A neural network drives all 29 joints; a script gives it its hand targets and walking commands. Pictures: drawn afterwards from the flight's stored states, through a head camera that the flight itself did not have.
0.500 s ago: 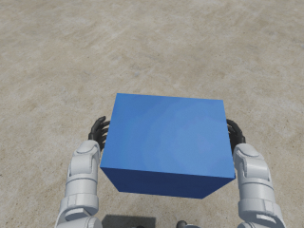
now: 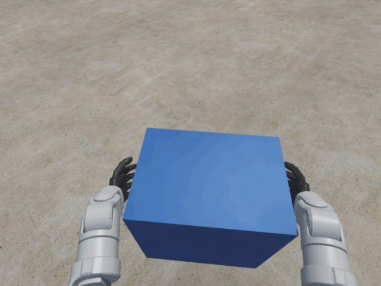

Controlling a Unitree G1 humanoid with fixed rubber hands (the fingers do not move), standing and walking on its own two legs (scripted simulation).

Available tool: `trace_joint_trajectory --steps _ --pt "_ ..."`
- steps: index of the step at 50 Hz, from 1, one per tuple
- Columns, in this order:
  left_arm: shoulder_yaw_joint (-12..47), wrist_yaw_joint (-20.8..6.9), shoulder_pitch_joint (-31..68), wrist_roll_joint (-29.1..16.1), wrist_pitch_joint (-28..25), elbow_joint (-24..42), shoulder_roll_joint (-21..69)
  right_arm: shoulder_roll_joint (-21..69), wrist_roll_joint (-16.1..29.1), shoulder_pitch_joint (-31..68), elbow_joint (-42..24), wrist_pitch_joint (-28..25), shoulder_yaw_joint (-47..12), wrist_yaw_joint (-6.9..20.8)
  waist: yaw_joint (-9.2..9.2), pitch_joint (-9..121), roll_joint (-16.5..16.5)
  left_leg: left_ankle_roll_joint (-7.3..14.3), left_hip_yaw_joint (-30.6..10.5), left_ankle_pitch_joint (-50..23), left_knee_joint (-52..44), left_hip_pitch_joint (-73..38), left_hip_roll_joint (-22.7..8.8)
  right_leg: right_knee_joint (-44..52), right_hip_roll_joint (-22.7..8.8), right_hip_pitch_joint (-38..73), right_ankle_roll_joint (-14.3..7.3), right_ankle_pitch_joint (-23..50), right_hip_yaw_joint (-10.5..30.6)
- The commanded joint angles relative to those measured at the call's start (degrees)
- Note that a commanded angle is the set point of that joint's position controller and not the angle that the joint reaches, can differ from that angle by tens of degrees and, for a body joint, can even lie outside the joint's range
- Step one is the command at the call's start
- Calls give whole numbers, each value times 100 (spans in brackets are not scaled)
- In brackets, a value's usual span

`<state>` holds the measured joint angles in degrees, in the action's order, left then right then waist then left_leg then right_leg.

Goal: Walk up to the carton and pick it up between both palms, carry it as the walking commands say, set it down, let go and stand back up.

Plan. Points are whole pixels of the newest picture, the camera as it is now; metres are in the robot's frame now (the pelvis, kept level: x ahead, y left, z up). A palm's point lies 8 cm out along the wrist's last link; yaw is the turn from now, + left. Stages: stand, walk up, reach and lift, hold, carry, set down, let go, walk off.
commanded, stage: reach and lift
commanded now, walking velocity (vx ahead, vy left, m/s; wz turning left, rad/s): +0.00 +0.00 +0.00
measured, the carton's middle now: (205, 203) +0.30 -0.01 -0.05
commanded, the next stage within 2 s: hold in 1.12 s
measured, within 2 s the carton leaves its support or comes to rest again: neither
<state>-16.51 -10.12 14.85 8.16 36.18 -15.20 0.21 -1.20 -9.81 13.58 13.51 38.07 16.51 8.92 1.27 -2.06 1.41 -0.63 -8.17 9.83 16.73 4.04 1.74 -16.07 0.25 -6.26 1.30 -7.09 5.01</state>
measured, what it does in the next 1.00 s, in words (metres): stands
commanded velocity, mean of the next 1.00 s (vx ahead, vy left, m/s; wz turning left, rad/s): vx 0.00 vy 0.00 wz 0.00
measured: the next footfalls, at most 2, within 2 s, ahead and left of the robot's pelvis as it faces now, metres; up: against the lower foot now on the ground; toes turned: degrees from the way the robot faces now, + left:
none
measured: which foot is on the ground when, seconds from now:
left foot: down 0.00-1.00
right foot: down 0.00-1.00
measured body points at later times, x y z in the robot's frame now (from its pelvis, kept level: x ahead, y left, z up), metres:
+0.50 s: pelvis +0.01 +0.00 +0.00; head +0.00 +0.00 +0.45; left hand +0.30 +0.18 +0.03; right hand +0.28 -0.21 +0.02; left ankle +0.00 +0.13 -0.75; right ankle +0.02 -0.13 -0.75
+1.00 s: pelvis +0.01 +0.00 +0.00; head +0.00 -0.01 +0.45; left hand +0.30 +0.18 +0.03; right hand +0.29 -0.21 +0.02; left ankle +0.00 +0.13 -0.75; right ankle +0.02 -0.13 -0.75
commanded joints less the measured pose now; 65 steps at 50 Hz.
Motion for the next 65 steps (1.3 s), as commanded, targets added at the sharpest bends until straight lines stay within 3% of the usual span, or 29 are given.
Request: trace_joint_trajectory --steps 1,12,32,65 --pt "3435 -781 2657 -815 -7 726 4705 4901 1102 2913 -1113 -67 -3573 871 32 1743 -196 9 417 -1130 -293 -201 439 67 479 1233 -80 1077 -343" --pt "3525 -697 2366 -835 247 1048 4459 4738 1182 2696 -1460 223 -3676 795 -5 1115 -142 43 495 -731 -440 -219 429 182 513 1188 -101 621 -316" --pt "3660 -475 1789 -834 280 1693 4062 4341 1207 2180 -2010 169 -3813 632 -68 1259 -148 -7 501 -1511 -365 -495 426 64 577 1381 -111 1299 -292" --pt "3634 -498 1903 -861 279 1632 4047 4276 1154 2304 -1912 164 -3740 639 -121 1272 -124 14 557 -1135 -417 -328 444 122 556 1244 -139 921 -319"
